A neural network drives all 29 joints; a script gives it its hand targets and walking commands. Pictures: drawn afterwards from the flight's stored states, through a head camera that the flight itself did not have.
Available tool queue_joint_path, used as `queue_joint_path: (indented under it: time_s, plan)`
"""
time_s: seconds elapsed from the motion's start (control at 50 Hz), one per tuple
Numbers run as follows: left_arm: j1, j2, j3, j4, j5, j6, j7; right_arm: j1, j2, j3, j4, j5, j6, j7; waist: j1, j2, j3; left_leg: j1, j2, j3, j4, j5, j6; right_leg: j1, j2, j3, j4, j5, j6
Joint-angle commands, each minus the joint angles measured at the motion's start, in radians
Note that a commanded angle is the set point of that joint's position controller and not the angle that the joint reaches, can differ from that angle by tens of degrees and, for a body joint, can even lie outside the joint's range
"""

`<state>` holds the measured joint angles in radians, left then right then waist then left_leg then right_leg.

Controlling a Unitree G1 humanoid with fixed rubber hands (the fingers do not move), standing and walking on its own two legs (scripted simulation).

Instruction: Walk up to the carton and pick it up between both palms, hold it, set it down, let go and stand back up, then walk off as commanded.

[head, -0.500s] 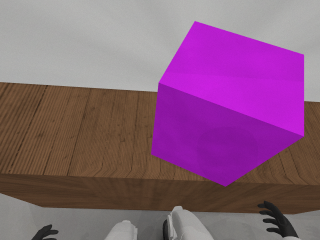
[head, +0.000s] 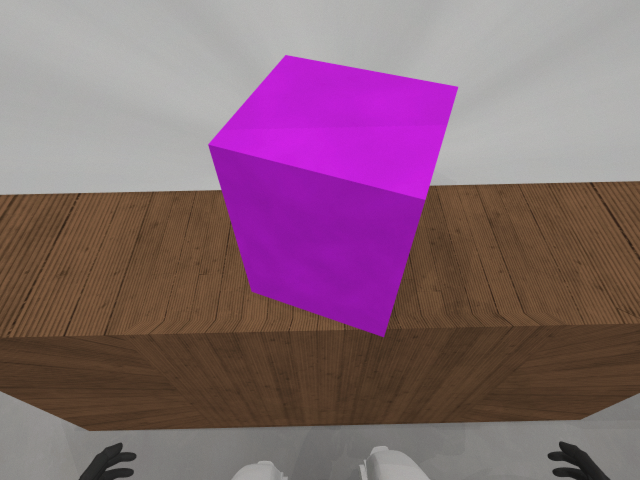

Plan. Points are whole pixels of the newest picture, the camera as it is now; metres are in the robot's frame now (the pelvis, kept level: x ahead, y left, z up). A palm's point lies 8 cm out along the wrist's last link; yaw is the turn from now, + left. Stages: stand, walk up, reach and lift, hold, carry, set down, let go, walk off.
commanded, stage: walk up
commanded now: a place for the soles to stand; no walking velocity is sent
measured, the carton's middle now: (338, 205) +0.46 -0.03 +0.06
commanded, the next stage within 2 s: none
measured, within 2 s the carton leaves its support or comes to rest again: neither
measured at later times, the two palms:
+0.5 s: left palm out of the picture +0.09 +0.30 -0.04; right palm out of the picture +0.06 -0.33 -0.07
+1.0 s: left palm out of the picture +0.07 +0.29 -0.04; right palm out of the picture +0.03 -0.33 -0.06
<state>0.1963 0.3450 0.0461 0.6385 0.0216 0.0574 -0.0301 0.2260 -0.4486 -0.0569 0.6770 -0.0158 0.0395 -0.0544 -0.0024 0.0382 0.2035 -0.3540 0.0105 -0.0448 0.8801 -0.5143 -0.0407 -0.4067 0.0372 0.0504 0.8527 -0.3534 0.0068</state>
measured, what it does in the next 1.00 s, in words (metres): shifts its weight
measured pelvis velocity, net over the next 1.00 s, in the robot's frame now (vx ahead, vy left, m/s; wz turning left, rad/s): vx -0.06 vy -0.01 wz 0.00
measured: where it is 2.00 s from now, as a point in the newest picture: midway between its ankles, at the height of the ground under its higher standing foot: outside the picture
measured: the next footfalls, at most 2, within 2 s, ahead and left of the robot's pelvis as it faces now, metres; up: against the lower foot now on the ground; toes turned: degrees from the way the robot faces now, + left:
right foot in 1.20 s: -0.01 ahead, -0.14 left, +0.00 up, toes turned +3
left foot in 1.44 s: +0.10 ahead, +0.10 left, +0.00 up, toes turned +3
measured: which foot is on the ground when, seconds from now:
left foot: down 0.00-1.00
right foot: down 0.00-1.00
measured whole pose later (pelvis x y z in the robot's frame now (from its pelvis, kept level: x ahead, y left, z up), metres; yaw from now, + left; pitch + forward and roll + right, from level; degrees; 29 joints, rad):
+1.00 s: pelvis -0.06 -0.01 +0.03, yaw +0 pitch -5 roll +1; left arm 0.20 0.38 0.04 0.68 0.00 0.03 -0.02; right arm 0.21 -0.43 -0.03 0.83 -0.02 0.01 0.03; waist 0.00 0.01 0.07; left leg -0.35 0.00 -0.04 0.62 -0.26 -0.02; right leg -0.40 0.02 0.06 0.62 -0.28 0.00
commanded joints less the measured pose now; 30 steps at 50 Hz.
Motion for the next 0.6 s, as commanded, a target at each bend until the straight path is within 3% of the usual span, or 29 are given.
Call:
queue_joint_path:
  time_s: [0.0, 0.02, 0.04, 0.06, 0.08, 0.1, 0.12, 0.14, 0.16, 0.2, 0.22, 0.24, 0.26, 0.28, 0.3, 0.32, 0.34, 0.36, 0.38, 0.4, 0.42, 0.44, 0.46, 0.48, 0.5, 0.52, 0.54, 0.56, 0.58]
  plan:
    - [-0.085, 0.269, 0.032, -0.03, -0.049, -0.048, 0.03, 0.017, -0.236, -0.063, -0.009, 0.031, -0.062, 0.021, -0.013, -0.026, -0.269, 0.23, 0.152, -0.241, -0.408, 0.183, 0.116, -0.033, -0.195, 0.264, -0.237, 0.147, -0.081]
    - [-0.06, 0.254, 0.036, -0.019, -0.055, -0.055, 0.032, -0.073, -0.246, -0.066, -0.019, 0.029, -0.059, 0.03, 0.03, -0.026, -0.231, 0.095, 0.161, -0.256, -0.386, 0.175, 0.164, 0.042, -0.108, 0.166, -0.247, 0.01, -0.068]
    - [-0.083, 0.273, 0.049, 0.007, -0.047, -0.048, 0.037, -0.097, -0.232, -0.059, -0.013, 0.03, -0.066, 0.034, 0.009, -0.051, -0.207, 0.006, 0.171, -0.228, -0.37, 0.155, 0.172, 0.132, -0.105, 0.134, -0.253, 0.055, -0.063]
    - [-0.071, 0.3, 0.055, 0.007, -0.045, -0.047, 0.037, -0.092, -0.209, -0.057, 0.003, 0.029, -0.064, 0.04, 0.017, -0.06, -0.216, 0.006, 0.124, -0.183, -0.358, 0.115, 0.139, 0.116, -0.126, 0.188, -0.302, -0.058, -0.068]
    - [-0.072, 0.286, 0.055, 0.009, -0.04, -0.049, 0.03, -0.066, -0.194, -0.05, 0.022, 0.039, -0.061, 0.042, 0.005, -0.043, -0.232, 0.07, 0.089, -0.135, -0.341, 0.017, 0.1, 0.071, -0.168, 0.213, -0.392, -0.15, -0.093]
    - [-0.109, 0.299, 0.06, 0.018, -0.031, -0.055, 0.022, -0.054, -0.195, -0.05, 0.027, 0.033, -0.054, 0.043, 0.002, -0.054, -0.228, 0.099, 0.044, -0.091, -0.315, 0.023, 0.082, 0.012, -0.186, 0.231, -0.444, -0.25, -0.102]
    - [-0.105, 0.313, 0.057, 0.003, -0.032, -0.058, 0.021, -0.021, -0.189, -0.05, 0.035, 0.034, -0.052, 0.049, 0.001, -0.104, -0.206, 0.129, 0.033, -0.086, -0.294, 0.005, 0.081, -0.044, -0.21, 0.264, -0.478, -0.291, -0.124]
    - [-0.138, 0.311, 0.06, 0.004, -0.035, -0.057, 0.018, -0.019, -0.171, -0.043, 0.037, 0.031, -0.052, 0.054, -0.026, -0.125, -0.207, 0.149, 0.027, -0.062, -0.287, 0.021, 0.074, -0.072, -0.207, 0.253, -0.519, -0.373, -0.109]
    - [-0.145, 0.306, 0.049, 0.004, -0.033, -0.058, 0.02, -0.031, -0.159, -0.043, 0.048, 0.031, -0.056, 0.059, -0.026, -0.124, -0.185, 0.176, 0.049, -0.085, -0.317, 0.062, 0.074, -0.107, -0.212, 0.258, -0.526, -0.391, -0.103]
    - [-0.126, 0.284, 0.045, 0.009, -0.032, -0.064, 0.018, -0.02, -0.161, -0.035, 0.055, 0.024, -0.064, 0.06, -0.017, -0.054, -0.212, 0.156, 0.061, -0.11, -0.382, 0.058, 0.094, -0.037, -0.201, 0.237, -0.502, -0.322, -0.093]
    - [-0.13, 0.288, 0.046, 0.02, -0.038, -0.067, 0.014, -0.021, -0.187, -0.043, 0.054, 0.022, -0.069, 0.061, -0.014, -0.091, -0.217, 0.141, 0.088, -0.153, -0.416, 0.051, 0.095, -0.009, -0.166, 0.189, -0.464, -0.269, -0.071]
    - [-0.1, 0.295, 0.052, 0.018, -0.034, -0.073, 0.016, -0.029, -0.209, -0.048, 0.064, 0.028, -0.074, 0.063, -0.001, -0.03, -0.27, 0.109, 0.105, -0.166, -0.445, 0.044, 0.104, 0.073, -0.154, 0.161, -0.427, -0.193, -0.063]
    - [-0.084, 0.299, 0.056, 0.027, -0.038, -0.071, 0.016, -0.052, -0.202, -0.045, 0.078, 0.025, -0.071, 0.063, 0.016, -0.067, -0.22, 0.048, 0.082, -0.133, -0.426, 0.025, 0.105, 0.097, -0.146, 0.14, -0.437, -0.205, -0.06]
    - [-0.075, 0.281, 0.05, 0.029, -0.042, -0.072, 0.016, -0.043, -0.18, -0.04, 0.078, 0.032, -0.073, 0.063, 0.002, -0.073, -0.234, 0.085, 0.086, -0.134, -0.411, 0.043, 0.094, 0.068, -0.174, 0.191, -0.462, -0.21, -0.075]
    - [-0.101, 0.287, 0.05, 0.034, -0.038, -0.069, 0.015, -0.054, -0.191, -0.04, 0.076, 0.026, -0.072, 0.064, 0.002, -0.074, -0.226, 0.083, 0.091, -0.153, -0.447, 0.035, 0.092, 0.059, -0.152, 0.149, -0.457, -0.219, -0.065]
    - [-0.088, 0.28, 0.05, 0.031, -0.042, -0.07, 0.017, -0.052, -0.197, -0.031, 0.079, 0.033, -0.073, 0.065, 0.004, -0.043, -0.213, 0.033, 0.093, -0.138, -0.469, -0.04, 0.094, 0.085, -0.151, 0.148, -0.46, -0.227, -0.062]
    - [-0.067, 0.288, 0.057, 0.025, -0.043, -0.072, 0.018, -0.059, -0.167, -0.029, 0.086, 0.033, -0.073, 0.066, 0.019, -0.036, -0.233, 0.024, 0.097, -0.136, -0.482, -0.019, 0.092, 0.108, -0.148, 0.144, -0.444, -0.216, -0.058]
    - [-0.071, 0.275, 0.044, 0.038, -0.038, -0.079, 0.014, -0.061, -0.194, -0.034, 0.085, 0.021, -0.072, 0.067, 0.002, -0.046, -0.249, 0.059, 0.114, -0.153, -0.466, -0.007, 0.095, 0.074, -0.141, 0.143, -0.445, -0.19, -0.066]
    - [-0.082, 0.282, 0.046, 0.037, -0.034, -0.078, 0.015, -0.071, -0.18, -0.036, 0.08, 0.033, -0.072, 0.071, 0.005, -0.055, -0.224, 0.017, 0.075, -0.129, -0.459, -0.011, 0.093, 0.079, -0.144, 0.153, -0.473, -0.212, -0.066]
    - [-0.088, 0.302, 0.054, 0.039, -0.032, -0.077, 0.014, -0.091, -0.18, -0.031, 0.072, 0.029, -0.072, 0.074, 0.003, -0.073, -0.213, 0.025, 0.073, -0.098, -0.437, -0.005, 0.088, 0.073, -0.153, 0.156, -0.478, -0.225, -0.058]
    - [-0.105, 0.285, 0.053, 0.03, -0.039, -0.08, 0.013, -0.077, -0.177, -0.032, 0.073, 0.032, -0.073, 0.074, -0.008, -0.072, -0.238, 0.069, 0.084, -0.128, -0.458, -0.001, 0.089, 0.048, -0.156, 0.158, -0.471, -0.227, -0.067]
    - [-0.095, 0.298, 0.056, 0.043, -0.026, -0.075, 0.011, -0.068, -0.187, -0.042, 0.075, 0.026, -0.069, 0.072, 0.002, -0.068, -0.253, 0.046, 0.086, -0.138, -0.483, -0.068, 0.093, 0.058, -0.147, 0.141, -0.464, -0.28, -0.055]
    - [-0.071, 0.28, 0.056, 0.033, -0.039, -0.077, 0.016, -0.077, -0.181, -0.03, 0.085, 0.031, -0.069, 0.075, 0.019, -0.038, -0.222, -0.002, 0.07, -0.121, -0.476, -0.039, 0.081, 0.099, -0.144, 0.155, -0.484, -0.245, -0.056]
    - [-0.054, 0.295, 0.054, 0.03, -0.033, -0.081, 0.016, -0.072, -0.168, -0.028, 0.094, 0.029, -0.069, 0.073, 0.008, -0.031, -0.244, 0.024, 0.073, -0.11, -0.449, -0.01, 0.087, 0.089, -0.165, 0.184, -0.493, -0.236, -0.068]
    - [-0.077, 0.28, 0.058, 0.043, -0.035, -0.081, 0.015, -0.066, -0.158, -0.03, 0.096, 0.026, -0.073, 0.075, 0.009, -0.061, -0.214, 0.044, 0.075, -0.104, -0.439, -0.001, 0.089, 0.045, -0.162, 0.18, -0.501, -0.259, -0.061]
    - [-0.078, 0.304, 0.057, 0.035, -0.029, -0.079, 0.016, -0.045, -0.143, -0.026, 0.104, 0.031, -0.07, 0.079, -0.013, -0.056, -0.265, 0.045, 0.065, -0.107, -0.455, -0.01, 0.088, 0.088, -0.164, 0.156, -0.5, -0.252, -0.063]
    - [-0.073, 0.306, 0.058, 0.034, -0.031, -0.077, 0.012, -0.056, -0.18, -0.031, 0.091, 0.029, -0.07, 0.077, -0.001, -0.036, -0.194, 0.022, 0.064, -0.119, -0.459, -0.025, 0.088, 0.027, -0.157, 0.158, -0.494, -0.263, -0.056]
    - [-0.083, 0.297, 0.056, 0.033, -0.035, -0.076, 0.009, -0.056, -0.183, -0.029, 0.098, 0.033, -0.068, 0.077, -0.011, -0.072, -0.193, 0.028, 0.08, -0.123, -0.472, -0.02, 0.08, 0.029, -0.14, 0.149, -0.482, -0.248, -0.051]
    - [-0.066, 0.262, 0.051, 0.036, -0.036, -0.077, 0.008, -0.087, -0.181, -0.032, 0.075, 0.019, -0.072, 0.074, 0.014, -0.02, -0.231, 0.017, 0.082, -0.138, -0.476, -0.043, 0.1, 0.073, -0.133, 0.125, -0.454, -0.199, -0.045]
